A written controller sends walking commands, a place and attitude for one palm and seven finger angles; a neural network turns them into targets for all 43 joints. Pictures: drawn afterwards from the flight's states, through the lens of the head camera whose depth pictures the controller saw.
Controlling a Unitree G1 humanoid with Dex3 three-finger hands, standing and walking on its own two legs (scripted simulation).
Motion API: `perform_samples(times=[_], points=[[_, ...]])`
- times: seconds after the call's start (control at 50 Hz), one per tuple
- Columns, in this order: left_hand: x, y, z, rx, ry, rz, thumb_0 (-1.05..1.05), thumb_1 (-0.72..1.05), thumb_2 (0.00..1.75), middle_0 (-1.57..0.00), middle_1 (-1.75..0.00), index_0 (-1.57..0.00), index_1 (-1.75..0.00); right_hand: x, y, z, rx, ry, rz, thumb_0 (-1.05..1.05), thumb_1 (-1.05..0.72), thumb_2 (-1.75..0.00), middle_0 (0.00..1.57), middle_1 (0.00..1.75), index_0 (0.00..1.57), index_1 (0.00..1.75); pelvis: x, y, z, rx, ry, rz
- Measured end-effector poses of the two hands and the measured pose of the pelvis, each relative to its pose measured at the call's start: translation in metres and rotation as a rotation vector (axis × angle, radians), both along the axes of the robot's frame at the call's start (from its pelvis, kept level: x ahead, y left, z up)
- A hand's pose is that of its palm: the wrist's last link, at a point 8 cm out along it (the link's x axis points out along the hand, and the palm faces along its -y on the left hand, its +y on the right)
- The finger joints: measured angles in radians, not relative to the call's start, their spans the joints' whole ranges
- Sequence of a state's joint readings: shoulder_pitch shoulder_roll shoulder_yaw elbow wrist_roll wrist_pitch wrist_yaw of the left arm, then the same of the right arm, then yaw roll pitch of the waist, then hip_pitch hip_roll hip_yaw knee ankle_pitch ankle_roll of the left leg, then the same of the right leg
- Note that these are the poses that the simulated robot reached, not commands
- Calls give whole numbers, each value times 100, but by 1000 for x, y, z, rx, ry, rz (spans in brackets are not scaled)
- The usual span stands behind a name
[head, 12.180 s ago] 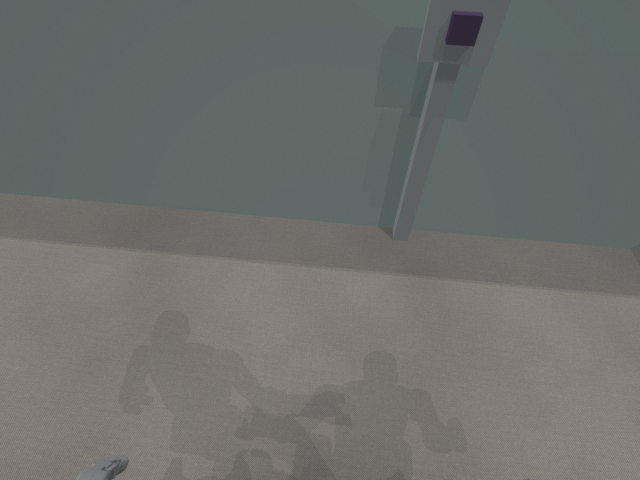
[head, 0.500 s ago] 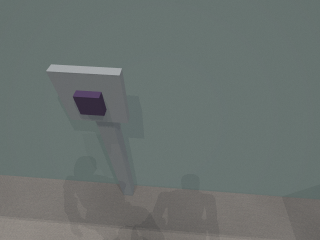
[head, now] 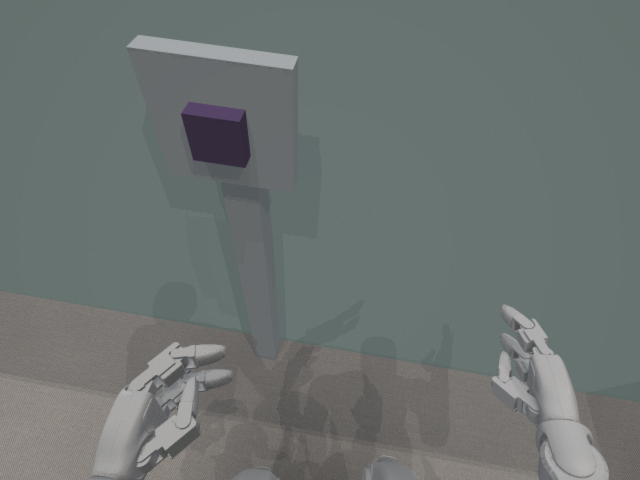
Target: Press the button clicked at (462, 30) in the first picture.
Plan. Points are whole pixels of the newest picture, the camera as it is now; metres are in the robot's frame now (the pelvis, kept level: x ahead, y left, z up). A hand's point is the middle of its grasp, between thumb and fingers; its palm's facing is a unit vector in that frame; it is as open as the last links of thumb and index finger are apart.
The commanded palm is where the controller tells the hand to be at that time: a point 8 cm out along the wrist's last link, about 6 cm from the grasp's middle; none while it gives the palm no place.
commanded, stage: raise the hand and make a fist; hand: left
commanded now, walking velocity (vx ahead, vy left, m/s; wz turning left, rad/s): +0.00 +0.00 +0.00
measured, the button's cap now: (219, 134) +0.48 +0.18 +0.16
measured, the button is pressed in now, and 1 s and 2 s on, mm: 0 0 0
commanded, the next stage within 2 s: aim a knuckle at the button in 1.56 s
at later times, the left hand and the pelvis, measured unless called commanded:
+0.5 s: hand (156, 367) +0.21 +0.19 +0.08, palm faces -0.04 -1.00 -0.07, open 3.1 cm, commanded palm +0.18 +0.25 +0.10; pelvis +0.01 +0.01 +0.01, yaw +1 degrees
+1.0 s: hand (124, 315) +0.24 +0.22 +0.13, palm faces -0.01 -1.00 -0.07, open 3.1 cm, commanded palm +0.21 +0.27 +0.15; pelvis +0.02 +0.01 +0.04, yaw +2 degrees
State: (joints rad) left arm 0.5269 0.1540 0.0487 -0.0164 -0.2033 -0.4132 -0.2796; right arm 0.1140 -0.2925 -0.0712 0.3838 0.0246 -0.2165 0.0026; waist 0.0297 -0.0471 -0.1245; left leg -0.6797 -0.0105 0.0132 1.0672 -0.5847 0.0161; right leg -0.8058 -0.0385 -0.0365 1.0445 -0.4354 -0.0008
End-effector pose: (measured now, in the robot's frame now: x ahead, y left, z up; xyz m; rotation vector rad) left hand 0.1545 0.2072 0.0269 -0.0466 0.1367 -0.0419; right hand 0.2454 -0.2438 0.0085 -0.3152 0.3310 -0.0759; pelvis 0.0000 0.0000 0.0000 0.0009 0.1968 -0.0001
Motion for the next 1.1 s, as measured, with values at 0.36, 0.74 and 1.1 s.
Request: perform_samples(times=[0.36, 0.74, 1.1], points=[[35, 27, 43, 89, -9, -36, 1, 90, 90, -106, -124, -106, -125, -96, 54, -81, 167, 391, -62, 1, -90, -89, 20, 30, 21, 30, 0, 10, 7, -37, 14, 21], [50, 49, 82, 114, -104, 19, 2, 90, 90, -129, -149, -129, -149, -53, 21, -28, 65, 206, -74, 1, -91, -90, 20, 30, 20, 30, 16, 12, 27, -40, -45, 26], [71, 69, 121, 125, -132, 19, 1, 90, 90, -130, -150, -130, -150, -48, 43, -25, 107, 235, 4, 1, -90, -90, 20, 30, 21, 30, 24, 11, 45, -35, -111, 32]])
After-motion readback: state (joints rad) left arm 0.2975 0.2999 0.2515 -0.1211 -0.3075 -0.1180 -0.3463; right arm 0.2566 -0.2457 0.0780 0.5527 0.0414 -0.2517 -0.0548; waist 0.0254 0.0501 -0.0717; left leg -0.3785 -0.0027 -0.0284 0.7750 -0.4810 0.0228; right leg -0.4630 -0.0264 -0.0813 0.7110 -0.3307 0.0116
